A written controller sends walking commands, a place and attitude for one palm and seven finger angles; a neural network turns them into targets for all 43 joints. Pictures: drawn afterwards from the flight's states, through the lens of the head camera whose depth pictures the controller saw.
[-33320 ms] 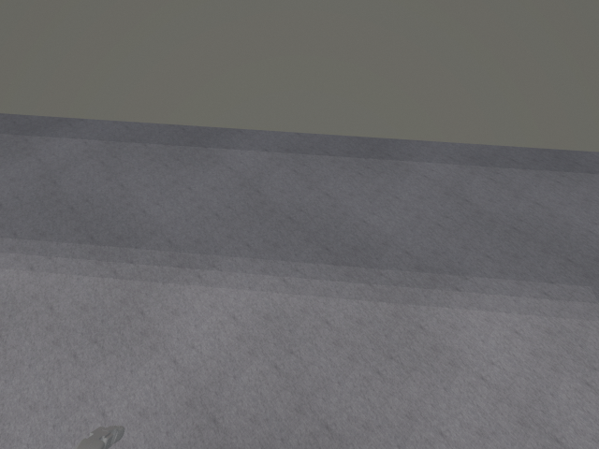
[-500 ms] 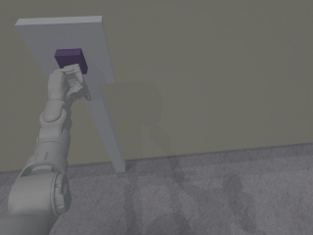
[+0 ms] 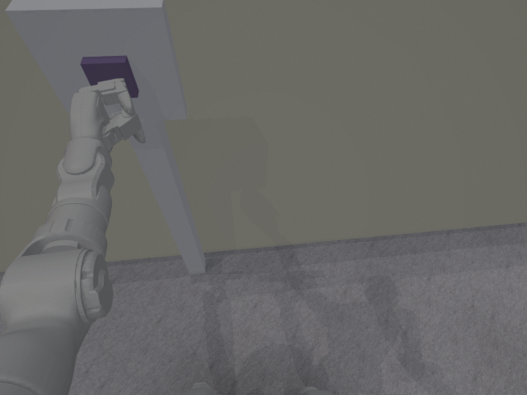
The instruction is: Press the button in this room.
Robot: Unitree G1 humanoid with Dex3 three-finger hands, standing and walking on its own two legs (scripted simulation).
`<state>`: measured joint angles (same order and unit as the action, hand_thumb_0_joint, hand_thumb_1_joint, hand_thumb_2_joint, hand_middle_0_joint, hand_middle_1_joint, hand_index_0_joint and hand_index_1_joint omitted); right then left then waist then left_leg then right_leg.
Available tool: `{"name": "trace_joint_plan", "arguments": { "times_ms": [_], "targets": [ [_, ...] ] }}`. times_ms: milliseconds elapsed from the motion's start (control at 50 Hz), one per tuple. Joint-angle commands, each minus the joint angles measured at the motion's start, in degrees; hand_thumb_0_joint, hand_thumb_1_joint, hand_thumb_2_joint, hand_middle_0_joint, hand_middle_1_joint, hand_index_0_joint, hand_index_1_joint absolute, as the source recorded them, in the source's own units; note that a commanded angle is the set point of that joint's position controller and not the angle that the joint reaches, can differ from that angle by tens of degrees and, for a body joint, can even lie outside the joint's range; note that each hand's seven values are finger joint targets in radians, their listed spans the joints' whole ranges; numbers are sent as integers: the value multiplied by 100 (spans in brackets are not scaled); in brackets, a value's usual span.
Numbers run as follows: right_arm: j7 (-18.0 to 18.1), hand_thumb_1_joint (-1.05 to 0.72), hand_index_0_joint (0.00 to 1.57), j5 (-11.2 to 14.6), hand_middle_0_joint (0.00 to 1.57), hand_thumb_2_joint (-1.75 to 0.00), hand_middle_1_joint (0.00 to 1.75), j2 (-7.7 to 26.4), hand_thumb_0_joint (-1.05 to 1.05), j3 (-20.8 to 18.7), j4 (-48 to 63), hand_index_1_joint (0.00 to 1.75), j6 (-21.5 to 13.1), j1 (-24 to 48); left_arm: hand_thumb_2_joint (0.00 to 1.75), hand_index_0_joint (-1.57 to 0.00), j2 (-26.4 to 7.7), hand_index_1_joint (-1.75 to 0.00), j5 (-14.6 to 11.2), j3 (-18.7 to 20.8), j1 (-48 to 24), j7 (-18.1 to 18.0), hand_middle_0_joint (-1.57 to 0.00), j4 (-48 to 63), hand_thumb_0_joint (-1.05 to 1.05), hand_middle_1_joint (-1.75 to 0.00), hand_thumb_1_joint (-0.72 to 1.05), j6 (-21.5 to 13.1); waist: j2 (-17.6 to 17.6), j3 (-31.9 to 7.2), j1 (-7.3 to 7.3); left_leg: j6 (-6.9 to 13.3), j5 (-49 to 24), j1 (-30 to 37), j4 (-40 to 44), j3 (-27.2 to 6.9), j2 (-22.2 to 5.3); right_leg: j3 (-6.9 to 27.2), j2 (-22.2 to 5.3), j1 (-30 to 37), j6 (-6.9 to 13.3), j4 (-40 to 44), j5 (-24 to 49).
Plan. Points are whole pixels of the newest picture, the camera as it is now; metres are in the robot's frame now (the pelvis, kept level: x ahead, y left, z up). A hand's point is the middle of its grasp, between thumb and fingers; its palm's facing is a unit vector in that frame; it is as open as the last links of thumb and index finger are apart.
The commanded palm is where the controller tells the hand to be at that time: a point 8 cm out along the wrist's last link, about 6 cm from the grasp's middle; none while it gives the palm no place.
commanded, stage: hold the button down briefly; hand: left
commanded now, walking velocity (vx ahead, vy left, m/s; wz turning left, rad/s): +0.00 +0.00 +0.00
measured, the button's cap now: (112, 74) +0.56 +0.20 +0.16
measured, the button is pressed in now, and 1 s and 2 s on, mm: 11 0 0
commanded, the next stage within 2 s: pull the fist back off the button in 0.24 s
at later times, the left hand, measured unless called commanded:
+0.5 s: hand (134, 118) +0.50 +0.17 +0.13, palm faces +0.08 -1.00 -0.02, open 3.1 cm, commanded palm +0.48 +0.21 +0.13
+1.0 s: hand (137, 137) +0.46 +0.16 +0.13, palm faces +0.07 -1.00 -0.01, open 3.2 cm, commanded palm +0.42 +0.21 +0.13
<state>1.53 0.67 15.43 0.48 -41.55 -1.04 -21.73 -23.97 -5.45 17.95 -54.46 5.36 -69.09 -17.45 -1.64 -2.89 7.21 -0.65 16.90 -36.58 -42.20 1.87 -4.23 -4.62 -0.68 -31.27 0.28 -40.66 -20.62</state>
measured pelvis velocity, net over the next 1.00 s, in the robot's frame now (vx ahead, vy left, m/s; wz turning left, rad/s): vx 0.02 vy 0.00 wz -0.03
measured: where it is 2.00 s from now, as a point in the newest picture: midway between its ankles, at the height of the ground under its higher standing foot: outside the picture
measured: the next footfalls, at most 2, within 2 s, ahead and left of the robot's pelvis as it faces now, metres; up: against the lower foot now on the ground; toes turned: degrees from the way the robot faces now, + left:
none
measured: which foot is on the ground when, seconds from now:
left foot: down 0.00-1.00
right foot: down 0.00-1.00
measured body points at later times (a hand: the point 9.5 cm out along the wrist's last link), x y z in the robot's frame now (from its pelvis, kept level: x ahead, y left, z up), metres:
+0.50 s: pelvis -0.01 +0.00 +0.00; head +0.07 +0.01 +0.44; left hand +0.49 +0.22 +0.13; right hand -0.02 -0.27 -0.12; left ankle +0.04 +0.13 -0.71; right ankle -0.01 -0.12 -0.71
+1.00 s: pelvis +0.02 +0.00 +0.01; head +0.06 -0.01 +0.45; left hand +0.45 +0.22 +0.13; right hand +0.08 -0.26 -0.11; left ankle +0.04 +0.13 -0.71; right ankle -0.01 -0.12 -0.71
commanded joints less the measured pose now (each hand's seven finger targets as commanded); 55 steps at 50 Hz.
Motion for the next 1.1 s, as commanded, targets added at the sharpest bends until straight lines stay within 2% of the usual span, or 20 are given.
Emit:
{"name": "trace_joint_plan", "arguments": {
  "times_ms": [0, 80, 100, 160, 220, 320, 360, 440, 480, 540, 580, 660, 700, 780, 800, 880, 960, 1000, 1060, 1080],
  "targets": [
    [106, -90, 20, 36, 20, -90, 30, 984, 0, -279, 329, 30, -210, -721, 90, -130, -1399, -150, -27, 84, -3793, -15, -130, 1273, 0, -150, 90, -432, -175, -1999, 516, 259, -351, 1734, 381, -335, 279, 379, 272, -157, -52, 745, 805],
    [87, -90, 20, 9, 20, -90, 30, 981, 0, -288, 335, 30, -252, -810, 90, -130, -1423, -150, -7, 91, -3960, 13, -130, 1360, 0, -150, 90, -503, -433, -2299, 506, 247, -454, 1900, 341, -370, 281, 366, 277, -200, -38, 703, 823],
    [92, -90, 20, 18, 20, -90, 30, 979, 0, -283, 322, 30, -256, -800, 90, -130, -1338, -150, -32, 22, -3929, 31, -130, 1245, 0, -150, 90, -473, -397, -2160, 554, 250, -383, 1854, 334, -351, 276, 369, 285, -266, -44, 735, 776],
    [105, -90, 20, 4, 20, -90, 30, 1025, 0, -276, 309, 30, -270, -864, 90, -130, -1653, -150, -83, 269, -3961, 41, -130, 1197, 0, -150, 90, -463, -210, -2128, 527, 264, -235, 1610, 353, -348, 284, 384, 291, -100, -51, 756, 700],
    [101, -90, 20, 6, 20, -90, 30, 997, 0, -270, 327, 30, -302, -855, 90, -130, -1452, -150, -65, 86, -4000, 57, -130, 1218, 0, -150, 90, -453, -449, -2092, 550, 249, -157, 1681, 372, -346, 280, 366, 288, -267, -53, 759, 603],
    [93, -90, 20, -14, 20, -90, 30, 1045, 0, -282, 316, 30, -329, -898, 90, -130, -1541, -150, -40, 139, -4006, -10, -130, 1215, 0, -150, 90, -484, -355, -2111, 566, 252, -67, 1678, 380, -382, 265, 349, 290, -347, -49, 747, 487],
    [76, -90, 20, -25, 20, -90, 30, 1026, 0, -279, 306, 30, -356, -920, 90, -130, -1389, -150, -57, 68, -4074, -15, -130, 1250, 0, -150, 90, -491, -367, -2124, 593, 251, -102, 1735, 372, -395, 265, 322, 296, -374, -41, 718, 511],
    [42, -90, 20, -44, 20, -90, 30, 1011, 0, -307, 381, 30, -348, -889, 90, -130, -1503, -150, -56, 268, -3713, -5, -130, 1370, 0, -150, 90, -528, -391, -2413, 389, 233, -375, 1843, 339, -384, 274, 303, 300, -172, -17, 657, 710],
    [13, -90, 20, -35, 20, -90, 30, 969, 0, -315, 442, 30, -327, -824, 90, -130, -1169, -150, -83, 97, -3408, 20, -130, 1466, 0, -150, 90, -553, -416, -2434, 351, 220, -528, 1968, 334, -373, 261, 265, 313, -201, -2, 623, 816],
    [-10, -90, 20, -18, 20, -90, 30, 954, 0, -317, 491, 30, -308, -739, 90, -130, -968, -150, -113, -36, -3255, 19, -130, 1600, 0, -150, 90, -531, -442, -2158, 314, 212, -413, 1959, 386, -351, 254, 238, 326, -278, 8, 645, 732],
    [-9, -90, 20, -6, 20, -90, 30, 957, 0, -342, 539, 30, -288, -699, 90, -130, -1024, -150, -97, 50, -3067, -7, -130, 1717, 0, -150, 90, -541, -394, -2223, 233, 212, -508, 1991, 392, -349, 256, 237, 321, -187, 22, 616, 808],
    [-24, -90, 20, 10, 20, -90, 30, 905, 0, -351, 603, 30, -284, -585, 90, -130, -727, -150, -154, -88, -2789, -41, -130, 2041, 0, -150, 90, -522, -297, -2169, 155, 215, -618, 2116, 402, -335, 268, 198, 327, -96, 38, 613, 909],
    [-25, -90, 20, 40, 20, -90, 30, 900, 0, -369, 670, 30, -268, -523, 90, -130, -737, -150, -201, -11, -2393, -18, -130, 2185, 0, -150, 90, -495, -219, -2336, 24, 205, -825, 2219, 417, -310, 263, 191, 333, 84, 48, 577, 1116],
    [-23, -90, 20, 81, 20, -90, 30, 851, 0, -324, 833, 30, -212, -344, 90, -130, -710, -150, -281, 115, -1672, -7, -130, 2184, 0, -150, 90, -286, 163, -2081, -147, 250, -936, 1891, 468, -151, 314, 227, 312, 517, 22, 601, 1529],
    [-8, -90, 20, 88, 20, -90, 30, 870, 0, -338, 880, 30, -186, -316, 90, -130, -974, -150, -270, 356, -1408, -19, -130, 2210, 0, -150, 90, -225, 235, -2081, -259, 258, -941, 1783, 477, -101, 322, 250, 296, 669, 16, 611, 1619],
    [-15, -90, 20, 122, 20, -90, 30, 767, 0, -315, 1160, 30, -135, -82, 90, -130, -804, -150, -243, 252, -716, -22, -130, 2985, 0, -150, 90, -121, -6, -2154, -451, 256, -1367, 1900, 513, -11, 354, 266, 276, 1023, 40, 559, 2149],
    [1, -90, 20, 154, 20, -90, 30, 745, 0, -340, 1269, 30, -107, 49, 90, -130, -580, -150, -400, 128, -379, 34, -130, 3675, 0, -150, 90, 3, 210, -2095, -424, 283, -1594, 2032, 500, 36, 365, 281, 283, 1245, 24, 628, 2518],
    [20, -90, 20, 191, 20, -90, 30, 724, 0, -344, 1308, 30, -106, 171, 90, -130, -447, -150, -475, 20, -105, 106, -130, 4008, 0, -150, 90, 89, 33, -2076, -456, 270, -1719, 2158, 527, 61, 367, 279, 265, 1300, 24, 641, 2691],
    [46, -90, 20, 215, 20, -90, 30, 707, 0, -336, 1335, 30, -127, 293, 90, -130, -182, -150, -553, -230, 182, 173, -130, 4493, 0, -150, 90, 204, 139, -1994, -416, 290, -1819, 2312, 545, 34, 367, 247, 266, 1316, 21, 680, 2772],
    [52, -90, 20, 219, 20, -90, 30, 685, 0, -354, 1347, 30, -142, 361, 90, -130, -119, -150, -574, -253, 301, 174, -130, 4726, 0, -150, 90, 234, -32, -2110, -460, 283, -1929, 2442, 545, 44, 371, 255, 252, 1323, 16, 669, 2868]
  ]
}}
